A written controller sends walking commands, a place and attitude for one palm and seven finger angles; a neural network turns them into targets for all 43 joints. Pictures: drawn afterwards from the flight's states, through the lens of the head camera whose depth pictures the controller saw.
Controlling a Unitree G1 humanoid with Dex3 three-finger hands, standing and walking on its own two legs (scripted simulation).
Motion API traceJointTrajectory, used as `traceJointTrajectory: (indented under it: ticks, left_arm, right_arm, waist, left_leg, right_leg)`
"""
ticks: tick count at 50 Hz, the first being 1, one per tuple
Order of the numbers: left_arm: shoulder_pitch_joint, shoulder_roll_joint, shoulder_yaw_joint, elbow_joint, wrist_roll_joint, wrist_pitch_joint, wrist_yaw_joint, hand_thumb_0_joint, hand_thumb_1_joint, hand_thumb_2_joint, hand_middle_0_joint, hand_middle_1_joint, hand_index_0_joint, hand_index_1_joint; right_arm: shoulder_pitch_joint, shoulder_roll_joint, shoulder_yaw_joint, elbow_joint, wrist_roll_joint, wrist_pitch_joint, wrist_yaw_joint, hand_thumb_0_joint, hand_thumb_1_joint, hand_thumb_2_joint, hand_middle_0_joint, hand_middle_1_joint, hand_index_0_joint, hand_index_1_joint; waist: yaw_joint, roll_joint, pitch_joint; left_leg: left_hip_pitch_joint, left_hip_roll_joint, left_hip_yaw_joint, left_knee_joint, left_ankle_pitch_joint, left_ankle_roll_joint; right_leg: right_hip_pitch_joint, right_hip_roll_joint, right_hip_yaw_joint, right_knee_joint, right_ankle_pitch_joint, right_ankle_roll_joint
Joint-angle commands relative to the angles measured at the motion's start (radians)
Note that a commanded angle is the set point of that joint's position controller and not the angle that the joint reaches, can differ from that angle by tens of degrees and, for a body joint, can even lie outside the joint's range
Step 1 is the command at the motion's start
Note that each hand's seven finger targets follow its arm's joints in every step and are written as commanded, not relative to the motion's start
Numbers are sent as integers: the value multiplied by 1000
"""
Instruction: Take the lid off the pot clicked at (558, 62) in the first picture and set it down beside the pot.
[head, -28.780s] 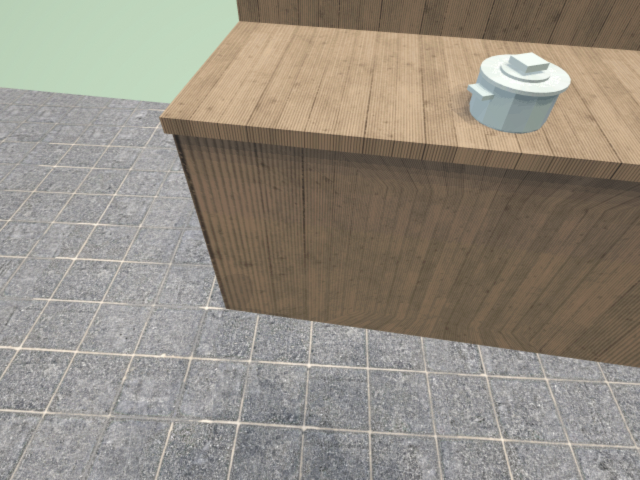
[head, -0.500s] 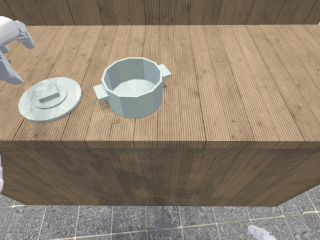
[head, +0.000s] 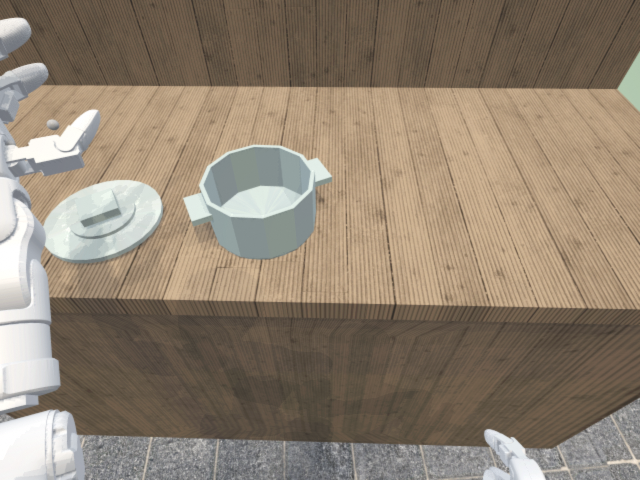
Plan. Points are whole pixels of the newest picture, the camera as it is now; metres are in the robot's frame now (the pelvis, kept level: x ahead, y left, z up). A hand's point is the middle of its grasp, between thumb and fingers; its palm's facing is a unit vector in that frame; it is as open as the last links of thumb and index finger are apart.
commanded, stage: draw the hand back to the body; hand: left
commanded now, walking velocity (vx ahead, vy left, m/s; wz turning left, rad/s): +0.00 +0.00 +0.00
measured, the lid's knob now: (98, 207) +0.46 +0.37 +0.07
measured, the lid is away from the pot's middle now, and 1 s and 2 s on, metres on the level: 0.25 0.25 0.25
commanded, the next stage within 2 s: step back with the hand held close in 1.32 s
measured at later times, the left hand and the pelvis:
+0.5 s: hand (1, 200) +0.27 +0.27 +0.27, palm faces +0.53 -0.83 -0.18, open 7.9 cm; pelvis -0.01 -0.01 +0.00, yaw +1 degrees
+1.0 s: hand out of the picture +0.19 +0.26 +0.26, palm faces +0.50 -0.83 -0.26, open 7.4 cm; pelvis -0.03 +0.01 +0.00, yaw +1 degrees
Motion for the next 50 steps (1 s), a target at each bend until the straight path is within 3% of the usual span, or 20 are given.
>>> traceJointTrajectory:
  ticks: [1, 2, 3, 11, 13, 16, 18, 20, 23, 25, 27, 30, 32, 35, 37, 39, 42, 47, 50]
  left_arm:
    - [-324, 253, 60, -336, -16, -76, 9, 0, 363, 834, -314, -547, -314, -547]
    - [-304, 278, 92, -364, -16, -81, 14, 0, 387, 837, -309, -535, -309, -535]
    - [-241, 280, 116, -340, -20, -79, 17, 0, 412, 840, -304, -524, -304, -524]
    - [-114, 221, 103, -428, -36, -86, 10, 0, 607, 864, -262, -435, -262, -435]
    - [-79, 226, 125, -434, -41, -90, 13, 0, 656, 870, -252, -412, -252, -412]
    - [-47, 197, 113, -519, -46, -100, 6, 0, 729, 879, -236, -378, -236, -378]
    - [-16, 173, 105, -529, -48, -100, 9, 0, 778, 885, -226, -356, -226, -356]
    - [9, 167, 108, -519, -50, -94, 8, 0, 827, 891, -216, -334, -216, -334]
    - [56, 158, 113, -565, -54, -101, 10, 0, 900, 900, -200, -300, -200, -300]
    - [66, 135, 97, -612, -54, -105, 8, 0, 900, 900, -200, -300, -200, -300]
    - [89, 132, 96, -675, -52, -115, 9, 0, 900, 900, -200, -300, -200, -300]
    - [148, 112, 93, -669, -54, -107, 9, 0, 900, 900, -200, -300, -200, -300]
    - [192, 119, 108, -707, -52, -115, 10, 0, 900, 900, -200, -300, -200, -300]
    - [253, 92, 96, -732, -55, -112, 6, 0, 900, 900, -200, -300, -200, -300]
    - [273, 99, 99, -775, -52, -119, 7, 0, 900, 900, -200, -300, -200, -300]
    - [327, 85, 100, -773, -55, -115, 7, 0, 900, 900, -200, -300, -200, -300]
    - [382, 94, 117, -821, -54, -125, 8, 0, 900, 900, -200, -300, -200, -300]
    - [468, 64, 92, -910, -47, -130, 6, 0, 900, 900, -200, -300, -200, -300]
    - [529, 58, 98, -937, -47, -129, 7, 0, 900, 900, -200, -300, -200, -300]
  right_arm:
    - [-126, -126, -52, -139, 0, -73, -6, 0, -900, -900, 200, 300, 200, 300]
    - [-132, -127, -53, -138, -4, -78, -8, 0, -900, -900, 200, 300, 200, 300]
    - [-130, -124, -54, -132, -6, -78, -8, 0, -900, -900, 200, 300, 200, 300]
    - [-165, -113, -57, -126, -5, -86, -12, 0, -900, -900, 200, 300, 200, 300]
    - [-172, -109, -57, -126, -8, -90, -15, 0, -900, -900, 200, 300, 200, 300]
    - [-194, -98, -54, -134, -9, -98, -14, 0, -900, -900, 200, 300, 200, 300]
    - [-198, -92, -52, -129, -12, -103, -16, 0, -900, -900, 200, 300, 200, 300]
    - [-200, -91, -51, -126, -15, -104, -18, 0, -900, -900, 200, 300, 200, 300]
    - [-212, -84, -47, -130, -19, -107, -21, 0, -900, -900, 200, 300, 200, 300]
    - [-223, -80, -45, -134, -20, -111, -21, 0, -900, -900, 200, 300, 200, 300]
    - [-232, -76, -45, -140, -24, -118, -22, 0, -900, -900, 200, 300, 200, 300]
    - [-230, -74, -44, -135, -27, -115, -23, 0, -900, -900, 200, 300, 200, 300]
    - [-236, -71, -44, -138, -31, -118, -23, 0, -900, -900, 200, 300, 200, 300]
    - [-237, -68, -43, -141, -31, -119, -22, 0, -900, -900, 200, 300, 200, 300]
    - [-247, -69, -43, -145, -35, -123, -23, 0, -900, -900, 200, 300, 200, 300]
    - [-243, -65, -41, -142, -35, -122, -21, 0, -900, -900, 200, 300, 200, 300]
    - [-246, -66, -43, -144, -41, -129, -22, 0, -900, -900, 200, 300, 200, 300]
    - [-248, -63, -45, -147, -44, -139, -15, 0, -900, -900, 200, 300, 200, 300]
    - [-242, -60, -46, -150, -44, -142, -14, 0, -900, -900, 200, 300, 200, 300]
  waist:
    - [14, 41, -297]
    - [24, 45, -312]
    - [29, 6, -306]
    - [33, 12, -242]
    - [39, -30, -229]
    - [40, 34, -220]
    - [40, 32, -203]
    - [43, -13, -183]
    - [46, 19, -176]
    - [46, 17, -176]
    - [48, 57, -189]
    - [49, 14, -160]
    - [54, 42, -155]
    - [57, 15, -139]
    - [58, 50, -141]
    - [60, 19, -111]
    - [65, 38, -130]
    - [60, 62, -110]
    - [65, 34, -91]
  left_leg:
    - [199, -39, 59, 4, 434, 73]
    - [199, -43, 62, 5, 442, 76]
    - [187, -44, 62, 5, 449, 75]
    - [197, -53, 76, -11, 383, 76]
    - [188, -52, 72, -21, 362, 77]
    - [208, -53, 75, -22, 351, 75]
    - [210, -52, 73, -30, 336, 72]
    - [199, -52, 70, -41, 313, 72]
    - [206, -52, 67, -50, 283, 71]
    - [209, -51, 60, -56, 284, 67]
    - [226, -52, 59, -53, 289, 67]
    - [210, -49, 52, -67, 269, 63]
    - [212, -48, 49, -69, 261, 63]
    - [198, -46, 43, -77, 252, 59]
    - [204, -46, 39, -79, 229, 59]
    - [187, -43, 36, -85, 222, 57]
    - [190, -45, 33, -80, 223, 58]
    - [188, -41, 30, -78, 221, 52]
    - [175, -39, 24, -85, 205, 50]
  right_leg:
    - [39, 28, -80, 0, 500, -34]
    - [46, 27, -77, 0, 520, -33]
    - [60, 27, -82, 7, 536, -31]
    - [38, 26, -77, -22, 502, -25]
    - [39, 27, -78, -30, 481, -23]
    - [30, 26, -74, -40, 461, -25]
    - [17, 30, -77, -48, 432, -25]
    - [13, 33, -78, -55, 408, -23]
    - [10, 31, -76, -69, 361, -26]
    - [15, 32, -78, -70, 353, -28]
    - [15, 31, -75, -73, 350, -31]
    - [13, 33, -80, -79, 321, -31]
    - [11, 32, -79, -83, 306, -33]
    - [18, 34, -83, -86, 291, -34]
    - [8, 32, -78, -91, 260, -35]
    - [8, 33, -83, -96, 248, -35]
    - [17, 30, -79, -95, 252, -37]
    - [7, 29, -80, -99, 241, -38]
    - [6, 31, -85, -101, 218, -38]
